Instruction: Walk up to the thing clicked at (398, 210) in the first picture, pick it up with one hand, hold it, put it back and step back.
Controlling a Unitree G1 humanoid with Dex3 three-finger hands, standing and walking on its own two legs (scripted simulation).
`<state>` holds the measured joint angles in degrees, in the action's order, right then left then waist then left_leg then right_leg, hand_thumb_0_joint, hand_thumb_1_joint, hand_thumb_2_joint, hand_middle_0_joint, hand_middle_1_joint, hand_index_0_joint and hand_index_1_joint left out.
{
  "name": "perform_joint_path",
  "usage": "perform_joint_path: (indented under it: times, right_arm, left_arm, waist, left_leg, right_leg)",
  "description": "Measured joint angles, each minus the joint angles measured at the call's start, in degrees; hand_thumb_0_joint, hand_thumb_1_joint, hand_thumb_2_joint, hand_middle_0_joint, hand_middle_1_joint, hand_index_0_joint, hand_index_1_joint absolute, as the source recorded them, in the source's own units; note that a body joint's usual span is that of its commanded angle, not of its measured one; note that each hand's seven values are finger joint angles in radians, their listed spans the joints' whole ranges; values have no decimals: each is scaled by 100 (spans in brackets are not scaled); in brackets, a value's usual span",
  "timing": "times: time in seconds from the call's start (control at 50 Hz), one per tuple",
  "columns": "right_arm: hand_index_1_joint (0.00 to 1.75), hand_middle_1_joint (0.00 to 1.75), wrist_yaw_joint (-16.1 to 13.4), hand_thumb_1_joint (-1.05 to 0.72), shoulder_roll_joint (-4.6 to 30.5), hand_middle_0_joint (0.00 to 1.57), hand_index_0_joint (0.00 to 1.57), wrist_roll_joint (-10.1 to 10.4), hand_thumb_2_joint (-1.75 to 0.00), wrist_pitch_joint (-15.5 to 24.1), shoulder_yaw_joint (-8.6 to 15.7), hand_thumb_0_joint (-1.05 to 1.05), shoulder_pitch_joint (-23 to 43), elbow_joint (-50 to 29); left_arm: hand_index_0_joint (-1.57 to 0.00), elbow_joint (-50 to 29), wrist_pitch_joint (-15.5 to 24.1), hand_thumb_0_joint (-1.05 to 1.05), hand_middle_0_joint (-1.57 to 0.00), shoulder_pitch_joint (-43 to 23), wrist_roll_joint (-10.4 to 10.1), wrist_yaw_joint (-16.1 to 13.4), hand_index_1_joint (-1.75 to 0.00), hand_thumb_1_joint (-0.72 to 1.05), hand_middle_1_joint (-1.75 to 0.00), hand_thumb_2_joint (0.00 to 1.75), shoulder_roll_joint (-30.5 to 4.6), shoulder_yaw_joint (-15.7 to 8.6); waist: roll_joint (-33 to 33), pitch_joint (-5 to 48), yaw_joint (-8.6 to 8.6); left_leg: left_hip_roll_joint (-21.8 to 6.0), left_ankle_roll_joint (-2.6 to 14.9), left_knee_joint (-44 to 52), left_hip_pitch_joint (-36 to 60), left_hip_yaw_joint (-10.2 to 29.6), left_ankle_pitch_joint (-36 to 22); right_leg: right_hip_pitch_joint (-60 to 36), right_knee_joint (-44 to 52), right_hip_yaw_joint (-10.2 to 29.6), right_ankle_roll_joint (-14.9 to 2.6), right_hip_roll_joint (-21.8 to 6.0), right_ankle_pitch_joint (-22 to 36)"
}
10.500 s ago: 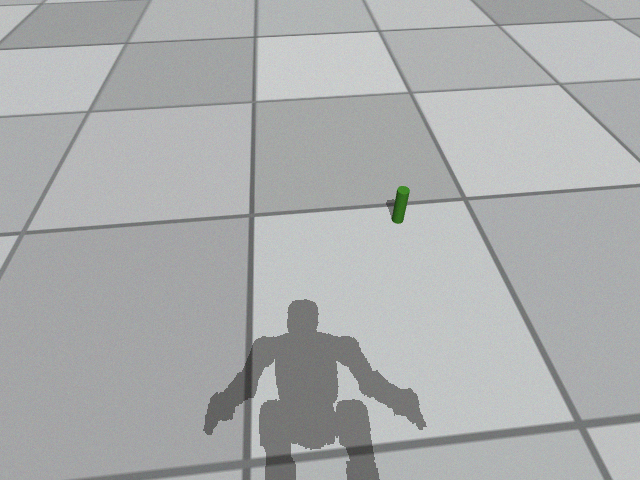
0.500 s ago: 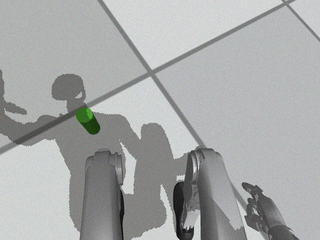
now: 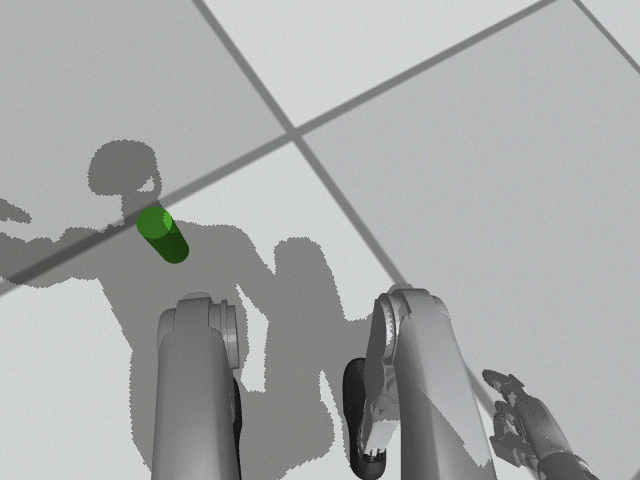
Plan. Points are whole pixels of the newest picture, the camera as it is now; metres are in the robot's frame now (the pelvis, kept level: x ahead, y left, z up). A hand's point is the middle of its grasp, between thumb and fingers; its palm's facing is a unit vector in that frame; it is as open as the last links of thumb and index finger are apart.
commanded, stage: approach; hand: left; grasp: from the side
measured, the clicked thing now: (166, 238) +0.45 +0.24 -0.29
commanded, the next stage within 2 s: close in in 0.44 s
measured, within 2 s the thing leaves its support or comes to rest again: neither
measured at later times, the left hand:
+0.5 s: hand (67, 242) +0.41 +0.34 -0.19, palm faces +0.10 -0.99 +0.02, open 17.6 cm
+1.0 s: hand (144, 248) +0.42 +0.26 -0.25, palm faces +0.11 -0.99 +0.02, open 17.7 cm
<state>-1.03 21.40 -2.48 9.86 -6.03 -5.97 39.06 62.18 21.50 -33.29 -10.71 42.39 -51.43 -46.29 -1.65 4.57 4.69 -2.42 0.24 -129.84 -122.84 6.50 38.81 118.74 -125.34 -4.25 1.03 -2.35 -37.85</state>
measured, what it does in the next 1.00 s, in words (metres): lowers itself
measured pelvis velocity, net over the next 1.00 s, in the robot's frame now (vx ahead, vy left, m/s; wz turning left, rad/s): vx -0.02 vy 0.02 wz -0.15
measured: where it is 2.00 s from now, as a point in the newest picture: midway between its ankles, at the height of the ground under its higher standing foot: (295, 447)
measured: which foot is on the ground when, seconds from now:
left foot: down 0.00-1.00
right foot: down 0.00-1.00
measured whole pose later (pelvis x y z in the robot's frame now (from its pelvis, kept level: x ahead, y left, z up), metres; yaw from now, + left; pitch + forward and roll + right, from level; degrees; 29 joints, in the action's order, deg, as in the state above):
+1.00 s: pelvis -0.02 +0.02 -0.10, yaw -9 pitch +12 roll -16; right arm 6.5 22.2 -18.0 2.6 -25.4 8.8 33.4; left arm 79.5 58.7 -33.0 -10.2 18.6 -45.3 -33.7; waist -13.3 -15.3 12.5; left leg -2.3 0.4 -152.1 -127.4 19.2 39.6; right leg 118.8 -138.4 -12.6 3.6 1.9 -33.9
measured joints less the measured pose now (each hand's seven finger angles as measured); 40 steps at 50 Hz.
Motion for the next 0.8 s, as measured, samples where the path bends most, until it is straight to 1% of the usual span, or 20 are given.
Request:
perform_joint_path:
  times: [0.08, 0.18, 0.24, 0.28, 0.36, 0.46, 0.58, 0.62, 0.72, 0.8]
  right_arm:
    - [30, 30, 20, -92, 16, 20, 20, -40, -91, 42, -72, 1, 55, 6]
    - [30, 30, 87, -92, 52, 20, 20, -144, -90, 107, -263, 1, 190, -38]
    - [30, 30, 133, -91, 68, 20, 20, -242, -90, 121, -421, 1, 317, -76]
    - [30, 30, 168, -91, 68, 20, 20, -328, -90, 114, -534, 1, 425, -107]
    - [30, 30, 235, -91, 49, 20, 20, -524, -90, 32, -773, 0, 664, -181]
    - [30, 30, 307, -91, 21, 20, 20, -781, -90, -136, -1055, 0, 913, -224]
    - [30, 30, 385, -92, -2, 20, 20, -1023, -91, -308, -1341, 0, 1151, -226]
    - [30, 30, 410, -93, -6, 20, 20, -1095, -91, -355, -1446, 0, 1228, -252]
    - [30, 30, 505, -94, -17, 20, 20, -1278, -91, -459, -1681, 0, 1394, -354]
    - [30, 30, 592, -94, -18, 20, 20, -1414, -91, -557, -1795, 0, 1459, -443]
  left_arm:
    - [-5, 274, 228, -1, -7, -92, -148, 58, -8, -57, -7, 6, -73, 39]
    - [-5, 670, 802, -1, -7, -216, -377, 118, -9, -59, -8, 4, -90, 103]
    - [-5, 943, 1147, -1, -8, -297, -448, 115, -9, -59, -8, 4, -57, 154]
    - [-6, 1092, 1361, -1, -8, -329, -445, 74, -9, -59, -8, 4, -30, 157]
    - [-6, 1278, 1723, -1, -8, -315, -333, -71, -9, -58, -8, 4, -33, 92]
    - [-5, 1327, 2121, -1, -7, -253, -201, -276, -10, -58, -9, 5, -3, 180]
    - [-5, 1508, 2599, -1, -7, -201, -238, -626, -11, -59, -9, 5, 158, 503]
    - [-5, 1591, 2753, -1, -7, -191, -201, -784, -10, -60, -9, 5, 215, 576]
    - [-6, 1719, 3134, -1, -7, -198, -124, -1288, -10, -60, -9, 3, 332, 677]
    - [-7, 1673, 3376, -1, -7, -169, -17, -1712, -9, -61, -9, 1, 429, 723]
  waist:
    - [-48, -65, 30]
    - [-176, -261, 126]
    - [-286, -422, 216]
    - [-375, -556, 282]
    - [-581, -870, 425]
    - [-819, -1223, 533]
    - [-960, -1484, 619]
    - [-999, -1563, 650]
    - [-1106, -1761, 723]
    - [-1176, -1882, 745]
  left_leg:
    - [-16, 8, -115, -67, 27, 6]
    - [-44, 9, -402, -206, 112, 41]
    - [-52, 5, -640, -314, 201, 70]
    - [-59, 2, -817, -383, 280, 94]
    - [-61, -9, -1160, -490, 443, 138]
    - [-44, -15, -1495, -559, 617, 179]
    - [-33, 15, -1790, -591, 792, 230]
    - [-36, 23, -1872, -583, 853, 249]
    - [-29, 17, -2052, -531, 1020, 275]
    - [-10, -8, -2152, -482, 1145, 254]
  right_leg:
    - [64, -90, -13, 8, 24, 17]
    - [183, -309, -62, 21, 74, 34]
    - [263, -489, -119, 33, 105, 41]
    - [309, -612, -171, 42, 132, 49]
    - [359, -844, -279, 62, 179, 66]
    - [355, -1056, -391, 98, 222, 80]
    - [302, -1207, -508, 156, 278, 91]
    - [273, -1239, -548, 174, 304, 102]
    - [172, -1300, -661, 217, 358, 143]
    - [96, -1328, -746, 223, 387, 203]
